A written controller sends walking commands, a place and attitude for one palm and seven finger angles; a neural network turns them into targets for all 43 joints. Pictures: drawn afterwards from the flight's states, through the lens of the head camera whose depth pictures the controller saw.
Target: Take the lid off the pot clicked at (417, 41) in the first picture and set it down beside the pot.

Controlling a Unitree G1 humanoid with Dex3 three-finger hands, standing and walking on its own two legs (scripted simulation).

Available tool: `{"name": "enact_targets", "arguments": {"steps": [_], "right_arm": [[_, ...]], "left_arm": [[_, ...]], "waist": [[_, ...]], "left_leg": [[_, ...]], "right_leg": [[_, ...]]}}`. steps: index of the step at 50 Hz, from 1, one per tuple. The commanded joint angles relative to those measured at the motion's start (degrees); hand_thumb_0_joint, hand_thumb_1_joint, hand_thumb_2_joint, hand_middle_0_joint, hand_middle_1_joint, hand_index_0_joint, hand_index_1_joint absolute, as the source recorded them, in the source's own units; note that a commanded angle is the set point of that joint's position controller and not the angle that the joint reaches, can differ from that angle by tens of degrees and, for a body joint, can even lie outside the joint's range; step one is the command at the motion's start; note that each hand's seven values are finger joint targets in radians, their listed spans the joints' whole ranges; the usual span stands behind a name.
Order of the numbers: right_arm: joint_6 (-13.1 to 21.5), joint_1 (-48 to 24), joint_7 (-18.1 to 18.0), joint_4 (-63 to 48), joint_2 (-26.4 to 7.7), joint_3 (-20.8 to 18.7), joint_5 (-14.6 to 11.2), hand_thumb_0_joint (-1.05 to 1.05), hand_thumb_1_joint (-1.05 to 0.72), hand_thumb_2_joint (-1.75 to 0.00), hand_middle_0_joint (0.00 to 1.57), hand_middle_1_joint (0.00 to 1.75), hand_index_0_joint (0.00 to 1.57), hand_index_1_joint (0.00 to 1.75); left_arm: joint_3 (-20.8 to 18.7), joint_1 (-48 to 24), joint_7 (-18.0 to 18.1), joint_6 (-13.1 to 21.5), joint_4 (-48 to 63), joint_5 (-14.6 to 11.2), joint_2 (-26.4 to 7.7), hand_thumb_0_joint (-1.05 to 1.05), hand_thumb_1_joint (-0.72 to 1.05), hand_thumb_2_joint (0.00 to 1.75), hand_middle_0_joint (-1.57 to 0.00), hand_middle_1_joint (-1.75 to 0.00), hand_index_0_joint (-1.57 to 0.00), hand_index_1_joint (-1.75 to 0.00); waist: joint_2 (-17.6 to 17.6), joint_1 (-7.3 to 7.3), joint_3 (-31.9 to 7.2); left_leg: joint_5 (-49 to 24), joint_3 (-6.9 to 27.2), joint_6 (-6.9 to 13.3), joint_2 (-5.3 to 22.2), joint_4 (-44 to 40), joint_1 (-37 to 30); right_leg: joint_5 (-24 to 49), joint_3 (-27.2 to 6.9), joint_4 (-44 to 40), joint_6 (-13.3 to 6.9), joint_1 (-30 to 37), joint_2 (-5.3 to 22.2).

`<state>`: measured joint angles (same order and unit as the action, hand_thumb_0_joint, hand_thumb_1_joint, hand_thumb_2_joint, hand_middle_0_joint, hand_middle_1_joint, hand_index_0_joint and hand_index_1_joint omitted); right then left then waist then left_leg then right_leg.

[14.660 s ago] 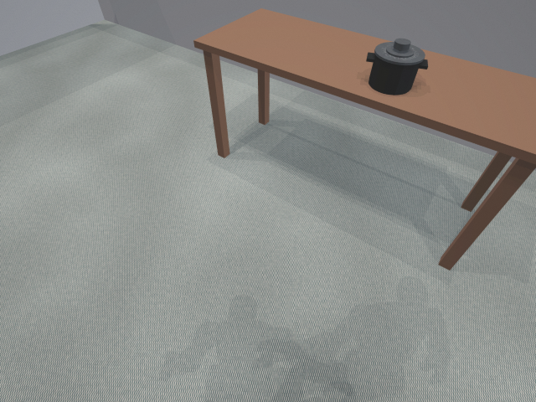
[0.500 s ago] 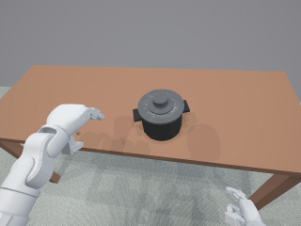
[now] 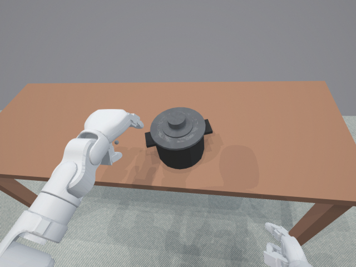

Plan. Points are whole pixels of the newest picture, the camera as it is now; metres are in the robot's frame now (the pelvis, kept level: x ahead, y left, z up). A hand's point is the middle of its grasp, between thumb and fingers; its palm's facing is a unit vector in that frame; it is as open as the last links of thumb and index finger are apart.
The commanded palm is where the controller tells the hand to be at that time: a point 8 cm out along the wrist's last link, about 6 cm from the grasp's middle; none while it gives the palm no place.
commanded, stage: move the open hand above the knob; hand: left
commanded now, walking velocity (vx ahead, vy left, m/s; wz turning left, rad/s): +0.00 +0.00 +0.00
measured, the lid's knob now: (176, 120) +0.49 +0.04 +0.03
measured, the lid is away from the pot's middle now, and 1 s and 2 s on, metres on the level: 0.00 0.00 0.00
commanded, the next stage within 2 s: lower the open fingers around the knob in 1.58 s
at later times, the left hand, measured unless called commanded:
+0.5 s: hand (145, 125) +0.41 +0.10 +0.10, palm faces -0.25 -0.01 -0.97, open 10.2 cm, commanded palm +0.41 +0.10 +0.17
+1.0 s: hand (171, 108) +0.46 +0.04 +0.11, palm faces -0.26 -0.02 -0.96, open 10.2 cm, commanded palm +0.45 +0.05 +0.17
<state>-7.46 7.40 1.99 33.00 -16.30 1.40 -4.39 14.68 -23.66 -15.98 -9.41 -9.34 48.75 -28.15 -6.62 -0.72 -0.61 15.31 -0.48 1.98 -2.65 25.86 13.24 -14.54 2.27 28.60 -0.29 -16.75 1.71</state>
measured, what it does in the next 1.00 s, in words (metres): stands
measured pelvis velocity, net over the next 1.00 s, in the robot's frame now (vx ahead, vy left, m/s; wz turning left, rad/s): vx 0.00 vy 0.00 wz -0.04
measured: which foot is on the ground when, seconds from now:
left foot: down 0.00-1.00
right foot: down 0.00-1.00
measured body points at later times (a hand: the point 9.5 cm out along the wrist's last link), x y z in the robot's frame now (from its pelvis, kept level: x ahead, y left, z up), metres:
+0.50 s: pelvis +0.00 +0.00 +0.00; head +0.02 -0.05 +0.44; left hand +0.42 +0.10 +0.16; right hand +0.16 -0.24 -0.13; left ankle -0.02 +0.10 -0.74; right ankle +0.00 -0.11 -0.74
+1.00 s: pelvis +0.00 +0.00 +0.00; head +0.03 -0.04 +0.44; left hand +0.47 +0.04 +0.16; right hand +0.09 -0.25 -0.15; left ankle -0.02 +0.10 -0.74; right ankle +0.00 -0.11 -0.74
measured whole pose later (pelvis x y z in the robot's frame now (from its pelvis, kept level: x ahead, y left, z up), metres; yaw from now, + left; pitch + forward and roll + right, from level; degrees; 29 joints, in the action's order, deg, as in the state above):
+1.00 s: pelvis +0.00 +0.00 +0.00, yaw -2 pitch +7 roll +1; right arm -8.5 12.2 -0.2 39.6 -15.0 0.6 -3.9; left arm 20.9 -58.6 -9.2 -17.0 -52.1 50.2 -11.6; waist -4.6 4.5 -3.7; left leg 15.3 -2.9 2.3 -2.7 26.7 18.7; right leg -14.3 -0.2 30.7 0.0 -23.7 1.6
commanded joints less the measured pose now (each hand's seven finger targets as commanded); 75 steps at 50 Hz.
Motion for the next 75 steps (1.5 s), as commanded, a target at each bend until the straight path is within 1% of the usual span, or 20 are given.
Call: {"name": "enact_targets", "arguments": {"steps": [1, 13, 17, 20, 22, 24, 27, 30, 33, 36, 42, 44, 48, 51, 57, 61, 65, 67, 70, 75], "right_arm": [[2.6, -6.3, -0.1, -8.7, -4.6, -1.6, -0.2, 0.0, -0.9, -0.9, 0.2, 0.3, 0.2, 0.3], [1.1, -6.4, 0.1, -7.8, -3.8, -1.6, -0.5, 0.0, -0.9, -0.9, 0.2, 0.3, 0.2, 0.3], [0.5, -5.7, -0.2, -7.0, -4.5, -1.7, -0.7, 0.0, -0.9, -0.9, 0.2, 0.3, 0.2, 0.3], [0.1, -5.7, -0.3, -6.7, -4.0, -1.7, -0.7, 0.0, -0.9, -0.9, 0.2, 0.3, 0.2, 0.3], [0.1, -4.9, -0.5, -6.6, -4.3, -2.0, -0.4, 0.0, -0.9, -0.9, 0.2, 0.3, 0.2, 0.3], [0.0, -4.5, -0.9, -6.0, -4.1, -1.8, -0.5, 0.0, -0.9, -0.9, 0.2, 0.3, 0.2, 0.3], [0.0, -4.0, -0.7, -5.9, -4.1, -2.1, -0.3, 0.0, -0.9, -0.9, 0.2, 0.3, 0.2, 0.3], [-0.5, -2.9, -0.7, -4.6, -3.9, -2.2, -0.5, 0.0, -0.9, -0.9, 0.2, 0.3, 0.2, 0.3], [-0.2, -2.4, -1.5, -4.5, -4.4, -2.1, 0.0, 0.0, -0.9, -0.9, 0.2, 0.3, 0.2, 0.3], [-0.2, -1.4, -1.5, -3.3, -3.8, -2.2, -0.2, 0.0, -0.9, -0.9, 0.2, 0.3, 0.2, 0.3], [0.3, 1.2, -2.3, -0.9, -4.5, -2.4, 0.2, 0.0, -0.9, -0.9, 0.2, 0.3, 0.2, 0.3], [1.2, 1.7, -2.4, -0.7, -3.9, -2.7, 0.4, 0.0, -0.9, -0.9, 0.2, 0.3, 0.2, 0.3], [1.3, 2.9, -2.5, -0.2, -4.8, -2.5, 0.9, 0.0, -0.9, -0.9, 0.2, 0.3, 0.2, 0.3], [1.4, 2.9, -2.7, -0.5, -4.6, -2.5, 0.7, 0.0, -0.9, -0.9, 0.2, 0.3, 0.2, 0.3], [2.5, 3.4, -3.0, -1.6, -4.5, -2.9, 1.0, 0.0, -0.9, -0.9, 0.2, 0.3, 0.2, 0.3], [2.4, 3.2, -2.7, -0.8, -4.6, -3.0, 0.5, 0.0, -0.9, -0.9, 0.2, 0.3, 0.2, 0.3], [3.0, 2.7, -2.4, -1.2, -4.2, -3.1, 0.6, 0.0, -0.9, -0.9, 0.2, 0.3, 0.2, 0.3], [2.6, 2.6, -2.3, -0.9, -4.3, -3.0, 0.5, 0.0, -0.9, -0.9, 0.2, 0.3, 0.2, 0.3], [2.3, 1.5, -2.1, -0.6, -4.0, -2.9, 0.2, 0.0, -0.9, -0.9, 0.2, 0.3, 0.2, 0.3], [2.3, 1.4, -2.4, 0.0, -4.0, -2.7, 0.3, 0.0, -0.9, -0.9, 0.2, 0.3, 0.2, 0.3]], "left_arm": [[-8.7, -23.2, 2.8, -0.7, 7.0, 0.9, -12.1, 0.0, -0.28, 1.35, -0.81, -0.08, -0.81, -0.08], [-2.3, -34.8, 3.2, -3.3, 1.1, 1.4, -5.3, 0.0, -0.28, 1.35, -0.81, -0.08, -0.81, -0.08], [-4.2, -37.4, 4.1, -4.1, -4.2, 1.7, -7.0, 0.0, -0.28, 1.35, -0.81, -0.08, -0.81, -0.08], [0.9, -43.2, 4.1, -5.0, -5.9, 2.1, -2.0, 0.0, -0.28, 1.35, -0.81, -0.08, -0.81, -0.08], [-2.4, -44.1, 4.3, -4.9, -7.4, 1.6, -4.8, 0.0, -0.28, 1.35, -0.81, -0.08, -0.81, -0.08], [-1.5, -44.8, 4.4, -5.1, -11.1, 1.8, -3.8, 0.0, -0.28, 1.35, -0.81, -0.08, -0.81, -0.08], [-0.7, -47.4, 4.7, -5.1, -11.3, 2.1, -2.2, 0.0, -0.28, 1.35, -0.81, -0.08, -0.81, -0.08], [3.5, -49.8, 4.9, -6.4, -17.3, 2.0, 3.3, 0.0, -0.28, 1.35, -0.81, -0.08, -0.81, -0.08], [-0.9, -52.7, 5.6, -6.2, -18.9, 1.9, -1.5, 0.0, -0.28, 1.35, -0.81, -0.08, -0.81, -0.08], [4.2, -57.1, 6.1, -6.6, -21.5, 2.9, 4.2, 0.0, -0.28, 1.35, -0.81, -0.08, -0.81, -0.08], [2.1, -61.7, 7.6, -7.7, -31.1, 2.1, 4.6, 0.0, -0.28, 1.35, -0.81, -0.08, -0.81, -0.08], [5.1, -67.2, 8.3, -7.1, -29.0, 2.3, 7.8, 0.0, -0.28, 1.35, -0.81, -0.08, -0.81, -0.08], [-0.2, -61.4, 9.1, -8.2, -36.6, 2.8, 3.4, 0.0, -0.28, 1.35, -0.81, -0.08, -0.81, -0.08], [2.4, -63.0, 9.2, -9.1, -37.0, 3.5, 5.9, 0.0, -0.28, 1.35, -0.81, -0.08, -0.81, -0.08], [-0.6, -62.0, 8.6, -7.3, -33.1, 2.9, 2.6, 0.0, -0.28, 1.35, -0.81, -0.08, -0.81, -0.08], [2.6, -62.6, 8.4, -7.8, -33.2, 3.0, 6.0, 0.0, -0.28, 1.35, -0.81, -0.08, -0.81, -0.08], [2.6, -63.6, 8.3, -6.5, -28.0, 2.4, 5.4, 0.0, -0.28, 1.35, -0.81, -0.08, -0.81, -0.08], [2.3, -61.8, 8.3, -7.0, -30.3, 2.5, 5.8, 0.0, -0.28, 1.35, -0.81, -0.08, -0.81, -0.08], [6.1, -64.2, 8.4, -7.5, -29.9, 2.4, 9.7, 0.0, -0.28, 1.35, -0.81, -0.08, -0.81, -0.08], [5.1, -66.2, 8.9, -7.7, -31.9, 2.3, 8.8, 0.0, -0.28, 1.35, -0.81, -0.08, -0.81, -0.08]], "waist": [[7.6, -0.07, -19.0], [8.9, 1.31, -21.1], [10.3, 1.39, -20.7], [8.4, 2.22, -21.5], [10.6, 2.03, -23.0], [10.5, 2.21, -22.2], [10.2, 2.34, -24.0], [10.1, 3.48, -20.7], [12.3, 2.97, -23.9], [9.4, 4.17, -23.4], [12.8, 4.95, -22.4], [9.6, 5.62, -25.5], [12.9, 4.3, -25.5], [13.3, 5.0, -24.6], [12.6, 4.16, -28.9], [12.2, 4.95, -25.3], [9.5, 4.65, -28.9], [12.3, 4.61, -26.7], [11.2, 5.34, -25.6], [10.3, 5.38, -25.3]], "left_leg": [[-19.9, 1.5, 0.4, 0.3, -1.4, -3.1], [-17.7, 1.0, 0.9, 0.1, -0.5, -2.6], [-15.5, 0.7, 0.9, 0.3, -0.3, -0.8], [-15.9, 0.8, 0.9, 0.1, -0.4, -2.0], [-15.6, 0.8, 1.3, 0.1, 0.2, -1.4], [-15.5, 0.4, 1.2, 0.1, -0.3, -0.8], [-17.4, 0.7, 1.2, 0.3, 0.1, -1.6], [-15.5, 0.3, 1.0, 0.4, -0.3, -1.0], [-14.4, 0.0, 1.4, 0.1, -0.6, -0.1], [-16.1, 0.4, 1.2, 0.4, -0.4, -1.3], [-13.9, 0.0, 1.2, 0.7, -1.0, 0.7], [-15.4, 0.1, 1.3, 0.7, -0.5, -1.9], [-16.0, -0.3, 1.2, 0.9, -1.2, 0.9], [-15.4, -1.0, 1.4, 1.0, -1.4, 1.6], [-18.9, -0.6, 2.0, 0.8, -0.9, 0.0], [-17.3, -1.1, 1.8, 1.1, -1.2, -0.6], [-20.5, -0.3, 1.8, 0.9, -0.2, -3.8], [-20.7, -0.2, 1.8, 1.0, -0.3, -2.2], [-18.2, -0.2, 1.5, 1.0, -0.5, -2.9], [-17.4, 0.1, 1.2, 1.1, -0.4, -3.2]], "right_leg": [[20.6, -1.2, -0.8, -1.4, 11.0, -0.6], [19.8, -1.2, 0.0, -1.4, 9.6, -0.5], [19.1, -1.9, -0.1, -1.4, 9.6, -0.4], [18.9, -1.3, 0.3, -1.4, 8.2, -0.4], [19.7, -1.9, 0.2, -1.4, 9.5, -0.4], [20.3, -1.8, 0.3, -1.2, 9.5, -0.3], [21.5, -1.7, 0.7, -1.5, 9.4, -0.4], [19.4, -0.9, 0.4, -1.5, 6.2, -0.8], [20.0, -2.0, 0.1, -1.1, 9.5, -0.4], [20.3, -1.3, 0.9, -1.6, 6.4, -0.7], [18.9, -1.4, 0.2, -1.4, 5.4, -0.8], [19.8, -1.5, 0.9, -1.5, 4.6, -1.0], [21.5, -1.7, 0.8, -1.4, 7.4, -0.9], [21.8, -1.8, 0.3, -1.1, 6.8, -0.9], [25.6, -2.4, 0.2, -1.2, 10.0, -0.6], [23.1, -1.7, -0.1, -1.2, 6.1, -1.0], [24.9, -1.9, 0.5, -1.4, 6.8, -0.9], [24.9, -1.5, 0.3, -1.5, 6.5, -1.0], [22.0, -1.1, 0.5, -1.4, 3.9, -1.2], [20.4, -1.1, 0.8, -1.6, 2.9, -1.2]]}}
